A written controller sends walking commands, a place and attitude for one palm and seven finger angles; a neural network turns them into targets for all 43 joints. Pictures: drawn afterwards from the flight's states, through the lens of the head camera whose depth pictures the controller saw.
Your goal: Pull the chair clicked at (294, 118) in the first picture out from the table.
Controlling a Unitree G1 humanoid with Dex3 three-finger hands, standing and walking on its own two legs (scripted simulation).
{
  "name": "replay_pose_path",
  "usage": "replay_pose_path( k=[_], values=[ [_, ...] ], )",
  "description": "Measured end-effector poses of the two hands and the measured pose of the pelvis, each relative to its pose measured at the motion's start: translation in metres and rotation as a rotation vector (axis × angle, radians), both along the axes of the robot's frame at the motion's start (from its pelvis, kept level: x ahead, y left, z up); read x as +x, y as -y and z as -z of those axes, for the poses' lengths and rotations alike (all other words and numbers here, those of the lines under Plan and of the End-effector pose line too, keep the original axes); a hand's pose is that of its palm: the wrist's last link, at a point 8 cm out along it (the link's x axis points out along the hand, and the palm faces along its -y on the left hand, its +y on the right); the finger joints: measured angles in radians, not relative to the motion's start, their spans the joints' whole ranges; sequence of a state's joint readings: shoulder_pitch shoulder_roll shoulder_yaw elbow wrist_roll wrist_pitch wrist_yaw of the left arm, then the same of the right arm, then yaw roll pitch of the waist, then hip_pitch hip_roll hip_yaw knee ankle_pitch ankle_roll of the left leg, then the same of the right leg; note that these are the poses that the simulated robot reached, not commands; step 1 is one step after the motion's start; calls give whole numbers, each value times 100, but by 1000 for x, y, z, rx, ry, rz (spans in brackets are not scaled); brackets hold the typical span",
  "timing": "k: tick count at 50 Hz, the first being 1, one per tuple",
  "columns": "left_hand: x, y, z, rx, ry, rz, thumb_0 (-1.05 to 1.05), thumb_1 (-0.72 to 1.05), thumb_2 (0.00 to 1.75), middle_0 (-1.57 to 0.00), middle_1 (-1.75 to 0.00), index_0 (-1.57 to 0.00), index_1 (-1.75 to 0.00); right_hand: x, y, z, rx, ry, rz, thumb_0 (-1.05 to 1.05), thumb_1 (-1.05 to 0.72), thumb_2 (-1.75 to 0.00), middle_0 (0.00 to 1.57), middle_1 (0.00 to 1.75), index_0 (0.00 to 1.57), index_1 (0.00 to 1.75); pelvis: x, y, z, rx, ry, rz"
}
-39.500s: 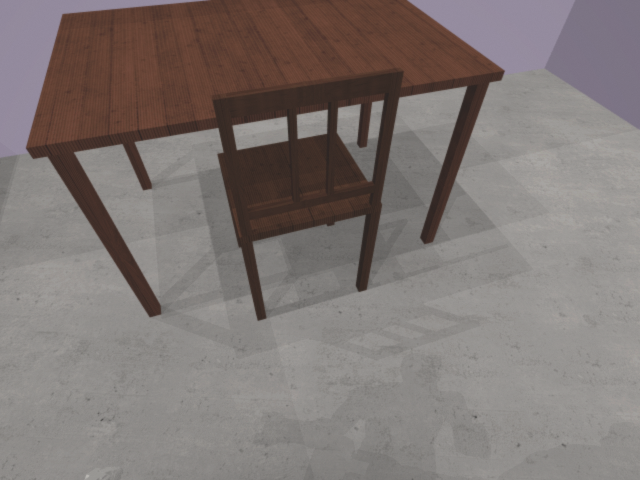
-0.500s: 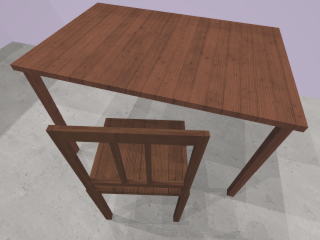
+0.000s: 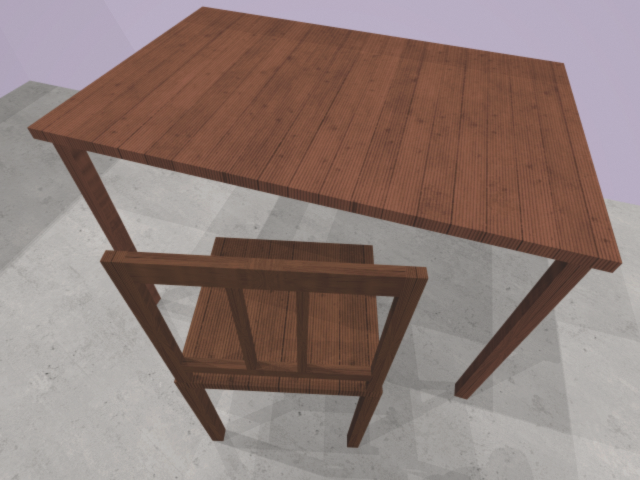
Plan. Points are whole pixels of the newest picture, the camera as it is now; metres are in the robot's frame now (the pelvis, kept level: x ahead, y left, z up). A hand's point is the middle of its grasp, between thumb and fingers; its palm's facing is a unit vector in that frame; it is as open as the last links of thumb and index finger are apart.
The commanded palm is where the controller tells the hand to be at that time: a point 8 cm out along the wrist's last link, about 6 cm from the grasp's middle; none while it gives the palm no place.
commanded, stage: look again from close up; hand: left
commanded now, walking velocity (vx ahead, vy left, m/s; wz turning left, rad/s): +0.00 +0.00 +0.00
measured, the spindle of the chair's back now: (244, 330) +0.35 +0.15 -0.10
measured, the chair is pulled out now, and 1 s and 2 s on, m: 0.16 0.16 0.16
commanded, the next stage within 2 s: shuffle to correct the standing spot in 0.66 s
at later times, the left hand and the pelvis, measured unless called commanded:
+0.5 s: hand out of the picture -0.02 +0.16 -0.18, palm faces +0.03 -0.99 -0.15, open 7.4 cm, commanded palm none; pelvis +0.00 +0.01 +0.00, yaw +0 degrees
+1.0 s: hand out of the picture -0.02 +0.18 -0.19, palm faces +0.02 -0.98 -0.18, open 7.4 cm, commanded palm none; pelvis -0.02 +0.01 +0.00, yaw -1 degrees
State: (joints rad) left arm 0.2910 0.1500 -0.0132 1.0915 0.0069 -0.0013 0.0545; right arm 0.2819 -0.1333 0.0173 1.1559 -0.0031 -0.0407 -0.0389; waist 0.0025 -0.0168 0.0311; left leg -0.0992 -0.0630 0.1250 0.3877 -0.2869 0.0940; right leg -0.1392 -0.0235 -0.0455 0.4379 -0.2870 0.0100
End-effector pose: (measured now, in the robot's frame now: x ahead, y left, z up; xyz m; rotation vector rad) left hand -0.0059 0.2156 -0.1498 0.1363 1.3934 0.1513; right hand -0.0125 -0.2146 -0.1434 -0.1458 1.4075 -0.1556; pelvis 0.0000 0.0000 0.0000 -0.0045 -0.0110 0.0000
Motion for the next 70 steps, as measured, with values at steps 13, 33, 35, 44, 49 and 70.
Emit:
replay_pose_path(
  k=[13,33,35,44,49,70],
  values=[
    [-12,4,2,-21,-28,-5,1,91,90,-20,-30,-19,-30,-12,-9,-1,7,-29,17,1,-91,-89,20,30,20,30,-2,-3,0,-4,-5,2],
    [-20,-1,5,-38,-37,-13,1,91,90,-20,-30,-19,-30,-16,-21,-2,3,-24,23,1,-91,-89,20,30,20,30,-4,-14,0,-7,-5,2],
    [-20,-2,5,-38,-37,-13,0,91,90,-20,-30,-19,-30,-17,-23,-2,3,-24,24,1,-91,-89,20,30,20,30,-5,-15,1,-7,-4,2],
    [-21,-7,6,-32,-40,-10,0,91,90,-20,-30,-19,-30,-23,-30,0,4,-24,46,1,-91,-89,20,30,20,30,-9,-19,1,-2,-1,10],
    [-19,-12,7,-8,-43,2,0,91,90,-20,-30,-19,-30,-30,-28,4,3,-24,71,1,-91,-89,20,30,20,30,-18,-16,4,14,-4,18],
    [-13,42,1,41,109,88,0,91,90,-20,-30,-19,-30,-47,80,9,-44,63,95,1,-91,-89,20,30,20,30,-73,53,13,-2,-20,36]
  ],
)
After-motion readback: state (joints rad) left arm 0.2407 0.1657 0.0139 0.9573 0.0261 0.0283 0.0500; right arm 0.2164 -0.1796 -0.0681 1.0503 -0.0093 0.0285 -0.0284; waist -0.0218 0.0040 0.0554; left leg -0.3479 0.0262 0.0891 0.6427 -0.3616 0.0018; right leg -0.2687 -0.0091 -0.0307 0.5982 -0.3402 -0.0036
